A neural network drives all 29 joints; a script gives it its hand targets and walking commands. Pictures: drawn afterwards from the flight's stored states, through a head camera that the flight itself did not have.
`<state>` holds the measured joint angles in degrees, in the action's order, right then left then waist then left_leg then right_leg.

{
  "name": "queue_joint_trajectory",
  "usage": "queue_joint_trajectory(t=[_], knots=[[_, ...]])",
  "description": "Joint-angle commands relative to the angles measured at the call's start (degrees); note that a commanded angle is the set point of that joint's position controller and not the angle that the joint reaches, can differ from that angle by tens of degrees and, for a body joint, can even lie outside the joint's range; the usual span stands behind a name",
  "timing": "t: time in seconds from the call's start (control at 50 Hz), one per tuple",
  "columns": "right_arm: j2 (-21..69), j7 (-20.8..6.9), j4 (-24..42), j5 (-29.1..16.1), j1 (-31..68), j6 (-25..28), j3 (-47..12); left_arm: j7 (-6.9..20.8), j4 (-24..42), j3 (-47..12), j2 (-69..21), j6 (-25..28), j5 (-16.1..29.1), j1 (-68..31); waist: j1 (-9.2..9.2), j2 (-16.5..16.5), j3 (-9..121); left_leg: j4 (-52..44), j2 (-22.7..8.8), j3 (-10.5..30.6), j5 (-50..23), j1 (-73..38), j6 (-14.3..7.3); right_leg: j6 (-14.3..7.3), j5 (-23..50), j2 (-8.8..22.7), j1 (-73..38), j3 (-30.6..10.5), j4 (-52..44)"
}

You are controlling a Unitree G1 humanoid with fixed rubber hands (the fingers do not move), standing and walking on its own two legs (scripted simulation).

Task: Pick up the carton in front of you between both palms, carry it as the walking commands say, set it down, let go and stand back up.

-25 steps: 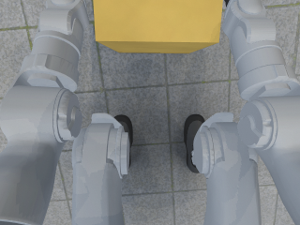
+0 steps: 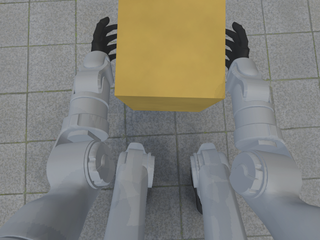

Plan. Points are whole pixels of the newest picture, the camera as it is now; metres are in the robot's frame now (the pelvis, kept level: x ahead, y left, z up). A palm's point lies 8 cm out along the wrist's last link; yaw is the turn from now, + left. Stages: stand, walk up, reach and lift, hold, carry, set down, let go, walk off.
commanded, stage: reach and lift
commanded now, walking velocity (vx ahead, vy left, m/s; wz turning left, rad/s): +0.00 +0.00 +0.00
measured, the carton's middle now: (168, 67) +0.52 +0.01 -0.14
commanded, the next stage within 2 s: none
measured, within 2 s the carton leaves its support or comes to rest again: neither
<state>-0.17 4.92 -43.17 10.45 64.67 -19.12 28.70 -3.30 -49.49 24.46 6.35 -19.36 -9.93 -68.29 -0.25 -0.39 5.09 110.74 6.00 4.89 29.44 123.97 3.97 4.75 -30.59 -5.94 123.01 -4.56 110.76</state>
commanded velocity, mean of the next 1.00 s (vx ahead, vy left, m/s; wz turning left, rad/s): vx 0.00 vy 0.00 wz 0.00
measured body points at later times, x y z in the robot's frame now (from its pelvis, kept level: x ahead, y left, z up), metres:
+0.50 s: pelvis +0.03 +0.00 +0.12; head +0.24 +0.01 +0.51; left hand +0.49 +0.16 +0.06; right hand +0.49 -0.14 +0.07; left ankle +0.12 +0.13 -0.41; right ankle +0.11 -0.14 -0.41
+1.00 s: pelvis +0.08 +0.00 +0.26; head +0.17 +0.00 +0.70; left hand +0.44 +0.16 +0.22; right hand +0.44 -0.15 +0.22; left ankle +0.12 +0.13 -0.41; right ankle +0.11 -0.14 -0.41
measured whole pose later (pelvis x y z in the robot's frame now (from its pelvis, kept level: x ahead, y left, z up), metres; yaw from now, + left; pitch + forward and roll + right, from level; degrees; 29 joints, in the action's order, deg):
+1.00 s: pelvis +0.08 +0.00 +0.26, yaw +1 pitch +22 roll +0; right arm 7.7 2.7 -32.6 10.8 26.1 -18.5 20.0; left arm -2.7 -35.1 19.4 -5.5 -18.9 -10.8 -27.7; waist -0.2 -0.3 11.6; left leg 58.0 4.6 7.6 23.2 56.7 1.9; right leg 1.9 -23.9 -4.6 56.2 -7.5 58.2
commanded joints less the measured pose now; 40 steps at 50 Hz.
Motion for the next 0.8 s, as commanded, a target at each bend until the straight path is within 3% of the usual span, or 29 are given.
queue_joint_trajectory(t=[0.0,0.12,0.3,0.42,0.78], knots=[[55.1,-13.8,-0.8,-4.9,40.2,0.4,-24.5,15.0,-0.4,-20.5,-60.7,0.4,5.1,-34.4,-0.14,1.9,53.8,-14.5,3.7,-10.5,-4.6,-31.2,-2.8,-3.3,5.0,-4.3,-28.1,10.6,-13.8],[58.6,-14.9,0.1,-5.1,38.4,-0.8,-26.0,15.4,1.4,-21.1,-62.9,-0.6,4.4,-33.1,0.57,1.1,60.2,-19.4,3.8,-10.5,-5.3,-38.5,-2.9,-2.7,5.5,-4.4,-34.1,10.6,-18.9],[63.3,-15.7,5.6,-8.7,31.0,-2.2,-34.2,15.7,8.4,-29.8,-68.9,-2.0,8.3,-26.6,0.55,1.5,66.8,-25.1,3.8,-9.8,-13.0,-50.6,-1.9,-2.2,12.1,-4.7,-44.9,9.9,-24.8],[64.9,-15.6,6.5,-9.5,23.6,-1.9,-37.2,15.4,10.1,-33.0,-70.8,-1.8,9.3,-19.7,0.39,1.8,62.0,-30.2,3.9,-8.6,-14.5,-56.2,-1.6,-2.3,13.7,-4.6,-50.4,8.7,-30.0],[66.4,-15.1,6.2,-7.1,2.1,0.8,-39.1,14.5,10.4,-34.9,-72.7,1.3,7.1,1.3,0.32,0.6,44.8,-50.0,3.0,-3.9,-17.7,-75.7,-2.7,-3.2,17.2,-3.2,-72.0,3.5,-50.3]])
